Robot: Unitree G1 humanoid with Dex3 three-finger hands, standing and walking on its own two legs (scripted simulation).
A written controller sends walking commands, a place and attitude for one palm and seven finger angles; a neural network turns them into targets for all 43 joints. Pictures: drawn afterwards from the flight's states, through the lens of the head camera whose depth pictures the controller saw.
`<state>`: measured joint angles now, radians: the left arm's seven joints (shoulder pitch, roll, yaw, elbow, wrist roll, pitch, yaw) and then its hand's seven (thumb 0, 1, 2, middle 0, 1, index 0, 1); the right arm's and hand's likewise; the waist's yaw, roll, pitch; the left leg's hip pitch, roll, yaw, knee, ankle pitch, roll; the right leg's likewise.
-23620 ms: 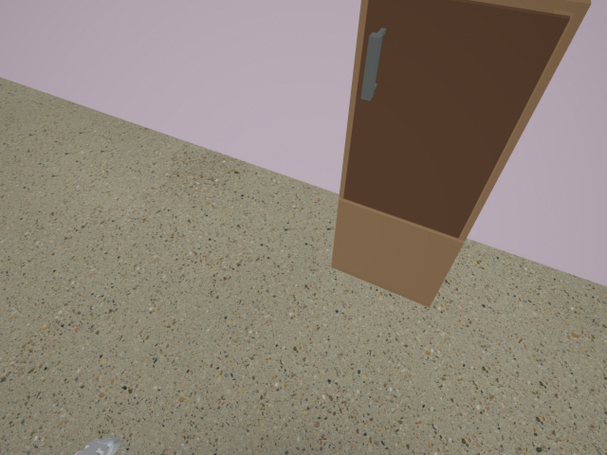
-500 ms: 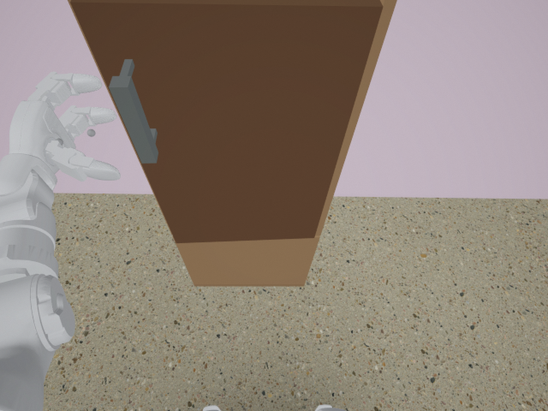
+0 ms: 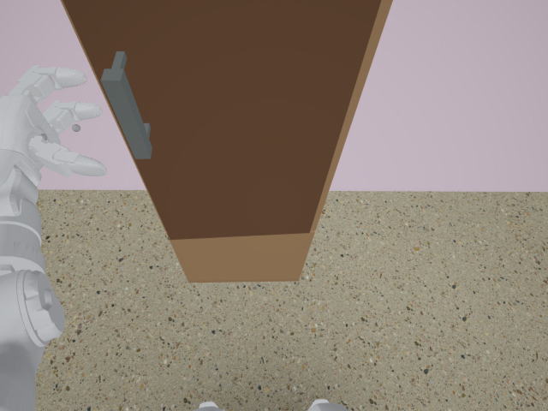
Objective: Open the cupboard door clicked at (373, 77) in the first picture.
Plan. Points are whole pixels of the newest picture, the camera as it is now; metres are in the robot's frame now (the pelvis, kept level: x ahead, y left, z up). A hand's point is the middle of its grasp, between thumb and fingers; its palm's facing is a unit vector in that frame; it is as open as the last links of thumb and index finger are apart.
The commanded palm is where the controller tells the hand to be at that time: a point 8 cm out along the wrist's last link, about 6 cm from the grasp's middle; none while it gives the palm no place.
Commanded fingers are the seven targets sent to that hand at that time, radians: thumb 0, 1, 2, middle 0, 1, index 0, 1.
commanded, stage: move the hooked fingers beside the handle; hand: left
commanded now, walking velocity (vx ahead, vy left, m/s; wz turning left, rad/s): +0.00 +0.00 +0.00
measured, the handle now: (132, 108) +0.51 +0.18 +0.14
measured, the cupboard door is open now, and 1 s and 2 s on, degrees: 3 2 0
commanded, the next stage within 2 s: slide the fingers in behind the handle in 0.42 s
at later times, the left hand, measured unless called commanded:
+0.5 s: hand (72, 129) +0.47 +0.25 +0.14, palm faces -0.02 -1.00 +0.00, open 14.0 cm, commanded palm +0.45 +0.29 +0.14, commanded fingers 0.00 -0.50 0.30 -0.30 -1.20 -0.30 -1.20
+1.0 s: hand (95, 130) +0.47 +0.22 +0.14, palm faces -0.02 -1.00 +0.00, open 14.0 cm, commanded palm +0.45 +0.26 +0.14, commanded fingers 0.00 -0.50 0.30 -0.30 -1.20 -0.30 -1.20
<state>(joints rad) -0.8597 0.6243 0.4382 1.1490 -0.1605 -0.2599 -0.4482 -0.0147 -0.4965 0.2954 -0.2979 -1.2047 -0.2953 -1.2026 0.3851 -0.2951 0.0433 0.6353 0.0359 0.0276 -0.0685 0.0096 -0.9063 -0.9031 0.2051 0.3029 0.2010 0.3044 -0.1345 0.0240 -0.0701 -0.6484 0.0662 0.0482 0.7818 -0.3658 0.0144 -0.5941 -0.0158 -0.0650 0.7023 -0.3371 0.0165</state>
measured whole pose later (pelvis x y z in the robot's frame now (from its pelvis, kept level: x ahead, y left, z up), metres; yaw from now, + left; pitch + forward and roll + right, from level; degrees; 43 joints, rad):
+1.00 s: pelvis +0.00 +0.00 +0.00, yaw +1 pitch +12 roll -2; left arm -0.84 0.53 0.38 1.10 -0.17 -0.25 -0.37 -0.01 -0.50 0.30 -0.29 -1.21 -0.29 -1.21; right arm 0.37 -0.28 0.04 0.65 0.03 0.02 -0.06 0.01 -0.91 -0.90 0.20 0.30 0.20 0.30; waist -0.11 0.03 -0.07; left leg -0.62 0.06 0.04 0.77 -0.36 0.01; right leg -0.57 -0.02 -0.07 0.70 -0.34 0.01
